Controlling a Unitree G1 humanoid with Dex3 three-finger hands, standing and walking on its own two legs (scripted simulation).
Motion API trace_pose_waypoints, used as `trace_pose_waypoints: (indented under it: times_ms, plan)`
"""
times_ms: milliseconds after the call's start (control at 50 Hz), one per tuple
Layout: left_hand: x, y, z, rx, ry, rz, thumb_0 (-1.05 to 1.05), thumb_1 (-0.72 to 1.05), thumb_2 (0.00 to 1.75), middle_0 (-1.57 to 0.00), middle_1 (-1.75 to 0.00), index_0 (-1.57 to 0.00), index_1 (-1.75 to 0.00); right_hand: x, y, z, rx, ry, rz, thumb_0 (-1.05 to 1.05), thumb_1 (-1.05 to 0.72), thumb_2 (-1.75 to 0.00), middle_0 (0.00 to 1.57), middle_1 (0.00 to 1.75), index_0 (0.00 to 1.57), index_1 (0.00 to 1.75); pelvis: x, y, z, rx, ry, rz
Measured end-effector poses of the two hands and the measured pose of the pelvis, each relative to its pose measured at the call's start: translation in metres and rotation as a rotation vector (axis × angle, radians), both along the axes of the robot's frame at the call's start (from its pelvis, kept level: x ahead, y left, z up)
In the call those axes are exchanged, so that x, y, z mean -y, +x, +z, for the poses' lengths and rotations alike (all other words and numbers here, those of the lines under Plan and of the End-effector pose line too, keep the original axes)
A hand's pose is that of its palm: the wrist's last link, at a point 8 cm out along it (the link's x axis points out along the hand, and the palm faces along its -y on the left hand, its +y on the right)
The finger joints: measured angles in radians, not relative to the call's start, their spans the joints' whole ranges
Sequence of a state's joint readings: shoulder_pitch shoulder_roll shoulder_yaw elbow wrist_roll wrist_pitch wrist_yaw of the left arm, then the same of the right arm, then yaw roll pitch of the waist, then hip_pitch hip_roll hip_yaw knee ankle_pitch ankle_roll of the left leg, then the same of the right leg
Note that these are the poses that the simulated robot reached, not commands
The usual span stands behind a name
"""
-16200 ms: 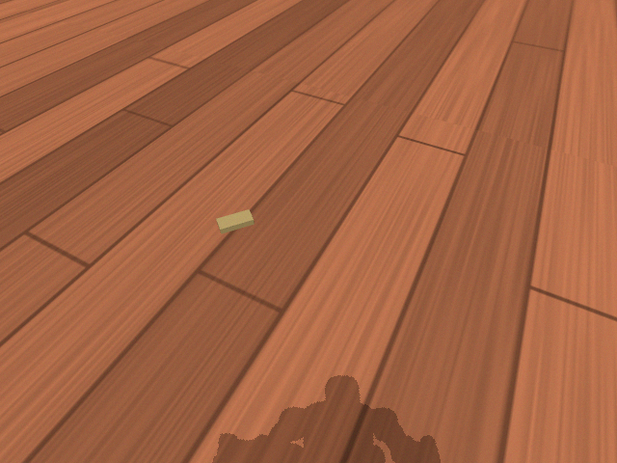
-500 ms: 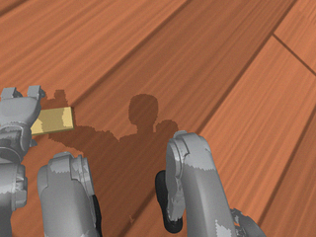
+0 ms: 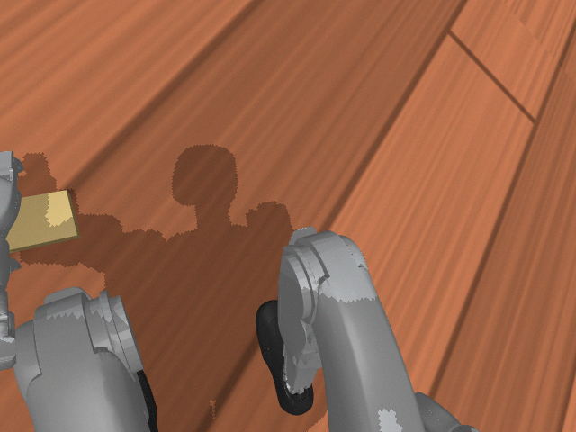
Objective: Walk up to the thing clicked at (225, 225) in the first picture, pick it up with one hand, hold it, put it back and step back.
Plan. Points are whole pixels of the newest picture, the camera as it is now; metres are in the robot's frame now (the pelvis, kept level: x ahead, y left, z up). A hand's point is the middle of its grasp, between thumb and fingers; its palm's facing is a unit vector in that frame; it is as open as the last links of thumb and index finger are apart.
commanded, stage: rest palm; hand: left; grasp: from above
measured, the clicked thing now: (14, 226) +0.42 +0.28 -0.28
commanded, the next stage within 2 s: close in 1.26 s
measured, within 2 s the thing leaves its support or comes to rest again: neither
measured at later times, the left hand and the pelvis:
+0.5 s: hand (2, 229) +0.41 +0.28 -0.24, palm faces -0.43 -0.07 -0.90, open 14.1 cm; pelvis +0.00 +0.00 +0.00, yaw -2 degrees
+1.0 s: hand (2, 226) +0.42 +0.28 -0.25, palm faces -0.44 -0.07 -0.90, open 14.1 cm; pelvis -0.01 +0.01 +0.00, yaw -3 degrees
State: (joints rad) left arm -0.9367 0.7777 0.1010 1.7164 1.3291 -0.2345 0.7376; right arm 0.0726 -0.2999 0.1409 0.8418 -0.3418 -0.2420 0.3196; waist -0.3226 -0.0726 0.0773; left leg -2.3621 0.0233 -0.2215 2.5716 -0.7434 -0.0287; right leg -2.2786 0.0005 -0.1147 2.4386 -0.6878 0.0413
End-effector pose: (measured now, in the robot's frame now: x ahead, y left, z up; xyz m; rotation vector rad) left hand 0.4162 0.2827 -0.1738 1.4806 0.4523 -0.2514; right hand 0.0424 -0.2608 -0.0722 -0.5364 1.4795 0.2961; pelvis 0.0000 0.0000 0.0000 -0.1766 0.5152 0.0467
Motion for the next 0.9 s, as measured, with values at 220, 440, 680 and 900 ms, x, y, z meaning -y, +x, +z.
trace_pose_waypoints:
  times_ms: [220,440,680,900]
  plan:
    - [0.001,0.002,-0.01,-0.036,-0.035,0.009,0.0,-0.5,0.98,-0.08,-0.98,-0.07,-0.98,-0.009,-0.003,0.006,0.003,0.029,0.022,0.0,-0.9,-0.9,0.2,0.3,0.2,0.3,-0.003,0.0,0.0,0.019,-0.02,-0.008]
    - [0.003,-0.002,-0.008,0.0,-0.01,-0.04,0.0,-0.5,0.98,-0.08,-0.98,-0.07,-0.98,-0.005,0.005,0.015,0.036,0.025,0.074,0.0,-0.9,-0.9,0.2,0.3,0.2,0.3,-0.004,-0.004,0.0,0.041,-0.031,-0.014]
    - [0.0,0.002,-0.013,-0.021,0.004,-0.001,0.0,-0.5,0.97,-0.08,-1.0,-0.07,-1.0,-0.006,0.01,0.023,0.064,0.028,0.097,0.0,-0.9,-0.9,0.2,0.3,0.2,0.3,-0.005,-0.005,0.002,0.043,-0.041,-0.017]
    - [0.001,0.004,-0.018,-0.021,-0.002,-0.029,0.0,-0.5,0.96,-0.08,-1.01,-0.08,-1.01,-0.014,0.007,0.025,0.045,0.054,0.115,0.0,-0.91,-0.9,0.2,0.3,0.2,0.3,-0.005,-0.004,0.004,0.048,-0.05,-0.019]
